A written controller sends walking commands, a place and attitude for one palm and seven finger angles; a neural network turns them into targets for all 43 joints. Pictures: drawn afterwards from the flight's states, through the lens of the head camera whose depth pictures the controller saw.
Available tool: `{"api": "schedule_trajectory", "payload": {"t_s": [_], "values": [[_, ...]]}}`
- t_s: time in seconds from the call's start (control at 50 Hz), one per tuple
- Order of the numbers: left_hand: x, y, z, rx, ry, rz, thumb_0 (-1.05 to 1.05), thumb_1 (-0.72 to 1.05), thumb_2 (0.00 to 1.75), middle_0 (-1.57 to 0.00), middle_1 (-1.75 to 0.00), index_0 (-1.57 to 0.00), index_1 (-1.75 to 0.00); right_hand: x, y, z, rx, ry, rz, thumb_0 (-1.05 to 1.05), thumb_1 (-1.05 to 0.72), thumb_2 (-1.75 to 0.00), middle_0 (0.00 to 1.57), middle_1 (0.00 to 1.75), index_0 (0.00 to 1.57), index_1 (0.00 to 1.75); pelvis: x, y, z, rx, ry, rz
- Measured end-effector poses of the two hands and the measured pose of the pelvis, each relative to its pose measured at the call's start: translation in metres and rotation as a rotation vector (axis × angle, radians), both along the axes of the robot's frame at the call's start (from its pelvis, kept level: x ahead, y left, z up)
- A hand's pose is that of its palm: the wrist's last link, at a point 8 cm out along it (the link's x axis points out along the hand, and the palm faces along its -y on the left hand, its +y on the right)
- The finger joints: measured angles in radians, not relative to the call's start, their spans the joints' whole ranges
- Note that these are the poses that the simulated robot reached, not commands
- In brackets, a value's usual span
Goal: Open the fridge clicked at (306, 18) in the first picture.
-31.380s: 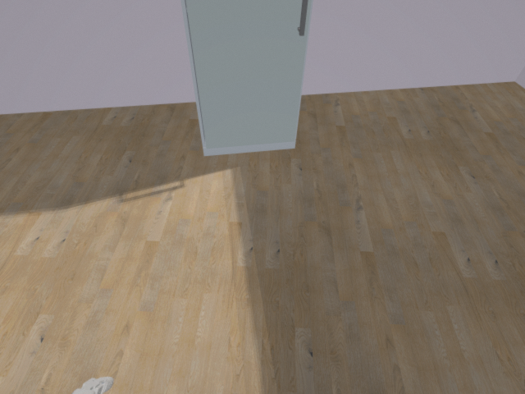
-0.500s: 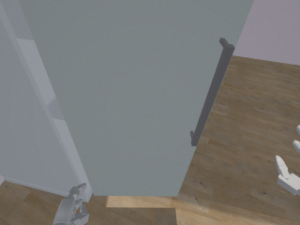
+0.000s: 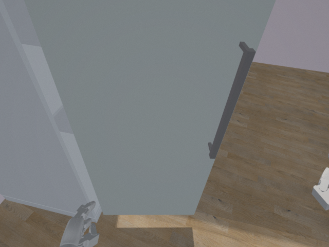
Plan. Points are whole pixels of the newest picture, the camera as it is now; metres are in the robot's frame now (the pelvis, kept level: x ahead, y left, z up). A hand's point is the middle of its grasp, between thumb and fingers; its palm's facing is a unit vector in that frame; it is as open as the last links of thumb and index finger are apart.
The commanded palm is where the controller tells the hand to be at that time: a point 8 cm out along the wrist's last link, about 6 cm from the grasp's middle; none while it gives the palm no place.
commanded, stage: step back with the hand held close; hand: right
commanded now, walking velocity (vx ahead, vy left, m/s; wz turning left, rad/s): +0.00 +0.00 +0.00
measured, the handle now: (224, 110) +0.45 -0.18 +0.12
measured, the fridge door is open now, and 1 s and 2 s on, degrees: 77 77 77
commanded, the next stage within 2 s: stop stepping back and stand still in 1.14 s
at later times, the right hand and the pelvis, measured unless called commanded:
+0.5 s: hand out of the picture +0.14 -0.30 +0.16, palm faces +0.45 +0.77 -0.46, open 7.4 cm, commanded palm +0.08 -0.33 +0.17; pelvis -0.06 -0.03 -0.01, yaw -1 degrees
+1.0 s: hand out of the picture +0.05 -0.30 +0.17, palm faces +0.49 +0.74 -0.46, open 7.4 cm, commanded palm -0.01 -0.32 +0.17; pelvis -0.14 -0.02 -0.02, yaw -1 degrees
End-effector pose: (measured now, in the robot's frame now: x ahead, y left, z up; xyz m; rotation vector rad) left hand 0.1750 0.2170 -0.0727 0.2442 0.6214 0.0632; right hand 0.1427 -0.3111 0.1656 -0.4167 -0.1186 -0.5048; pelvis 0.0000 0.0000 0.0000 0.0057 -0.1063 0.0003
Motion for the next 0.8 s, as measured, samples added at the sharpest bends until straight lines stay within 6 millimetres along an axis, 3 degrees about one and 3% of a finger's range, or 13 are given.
{"api": "schedule_trajectory", "payload": {"t_s": [0.14, 0.28, 0.54, 0.66, 0.8], "values": [[-0.006, 0.001, 0.001, 0.015, 0.029, 0.007, 0.02, 0.90, 0.90, -0.20, -0.30, -0.21, -0.30, 0.004, 0.000, 0.009, -0.049, -0.049, 0.033, 0.02, -0.89, -0.90, 0.21, 0.30, 0.21, 0.30, -0.008, -0.005, -0.001, 0.015, 0.047, -0.007], [-0.023, 0.002, 0.005, 0.040, 0.060, 0.081, 0.02, 0.90, 0.90, -0.20, -0.30, -0.21, -0.30, 0.001, -0.004, 0.000, -0.094, 0.017, 0.125, 0.02, -0.89, -0.90, 0.21, 0.30, 0.21, 0.30, -0.022, -0.020, -0.003, 0.007, 0.089, 0.008], [-0.069, -0.016, 0.000, 0.044, 0.038, 0.057, 0.02, 0.90, 0.90, -0.20, -0.30, -0.21, -0.30, -0.059, -0.028, 0.008, -0.183, -0.104, 0.071, 0.02, -0.89, -0.90, 0.21, 0.30, 0.21, 0.30, -0.067, -0.028, -0.017, 0.009, 0.070, -0.019], [-0.092, -0.017, -0.009, 0.047, 0.053, 0.028, 0.02, 0.90, 0.90, -0.20, -0.30, -0.21, -0.30, -0.086, -0.024, -0.003, -0.142, -0.129, 0.042, 0.02, -0.89, -0.90, 0.21, 0.30, 0.21, 0.30, -0.088, -0.025, -0.022, 0.021, 0.073, -0.024], [-0.129, -0.016, -0.012, 0.083, 0.074, 0.052, 0.02, 0.90, 0.90, -0.20, -0.30, -0.21, -0.30, -0.099, -0.021, -0.001, -0.150, -0.176, 0.108, 0.02, -0.89, -0.90, 0.21, 0.30, 0.21, 0.30, -0.114, -0.031, -0.024, 0.052, 0.068, -0.038]]}}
